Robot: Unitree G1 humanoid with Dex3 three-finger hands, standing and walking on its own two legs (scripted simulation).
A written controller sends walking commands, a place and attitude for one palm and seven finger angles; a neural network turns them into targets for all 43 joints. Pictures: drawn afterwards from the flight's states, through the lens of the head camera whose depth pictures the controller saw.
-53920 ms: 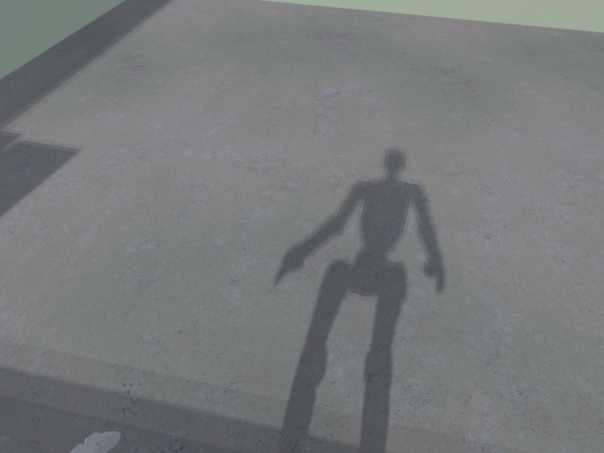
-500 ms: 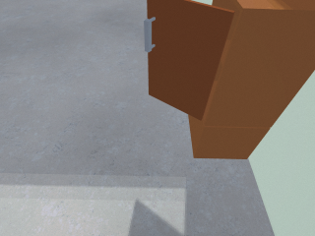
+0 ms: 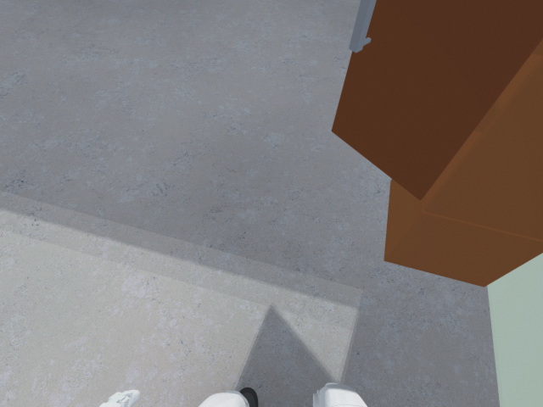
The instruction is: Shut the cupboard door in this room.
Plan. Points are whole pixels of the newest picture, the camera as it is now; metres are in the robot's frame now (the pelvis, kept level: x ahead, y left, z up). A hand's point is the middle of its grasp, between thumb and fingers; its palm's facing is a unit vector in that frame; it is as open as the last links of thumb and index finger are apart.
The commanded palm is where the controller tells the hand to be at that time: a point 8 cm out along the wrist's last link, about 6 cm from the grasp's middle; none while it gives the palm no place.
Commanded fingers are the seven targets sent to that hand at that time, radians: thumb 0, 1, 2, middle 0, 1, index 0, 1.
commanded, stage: walk to a spot facing it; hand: left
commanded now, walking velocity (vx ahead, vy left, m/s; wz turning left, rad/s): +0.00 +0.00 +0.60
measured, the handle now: (369, 17) +0.94 -0.21 +0.06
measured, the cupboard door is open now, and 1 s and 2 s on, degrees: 56 56 56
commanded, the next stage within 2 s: turn to face it in 1.40 s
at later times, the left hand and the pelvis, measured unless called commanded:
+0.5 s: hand out of the picture -0.01 +0.17 -0.16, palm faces +0.34 -0.90 -0.28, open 7.3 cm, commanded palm none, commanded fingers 0.00 0.90 0.90 -0.20 -0.30 -0.20 -0.30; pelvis +0.01 -0.04 +0.00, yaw +22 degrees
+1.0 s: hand out of the picture +0.11 +0.28 -0.15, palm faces +0.54 -0.81 -0.22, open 7.4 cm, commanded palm none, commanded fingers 0.00 0.90 0.90 -0.20 -0.30 -0.20 -0.30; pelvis +0.12 +0.04 +0.00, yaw +35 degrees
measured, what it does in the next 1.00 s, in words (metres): walks ahead, turning left: right foot, then left foot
